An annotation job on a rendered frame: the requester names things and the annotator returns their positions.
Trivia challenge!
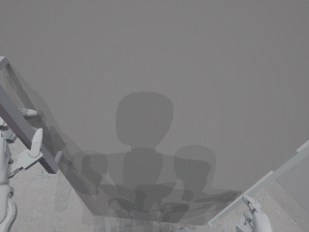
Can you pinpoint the robot right hand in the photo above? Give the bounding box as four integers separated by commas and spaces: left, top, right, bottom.
236, 194, 273, 232

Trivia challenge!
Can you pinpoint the robot left hand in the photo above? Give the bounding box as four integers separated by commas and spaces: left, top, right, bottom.
0, 108, 43, 185

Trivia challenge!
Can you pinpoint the fridge door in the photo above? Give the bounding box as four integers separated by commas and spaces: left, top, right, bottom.
0, 0, 309, 226

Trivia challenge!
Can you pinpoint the left robot forearm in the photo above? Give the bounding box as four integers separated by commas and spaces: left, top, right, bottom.
0, 185, 17, 232

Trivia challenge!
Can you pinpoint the handle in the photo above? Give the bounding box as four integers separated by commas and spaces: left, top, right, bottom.
0, 56, 64, 174

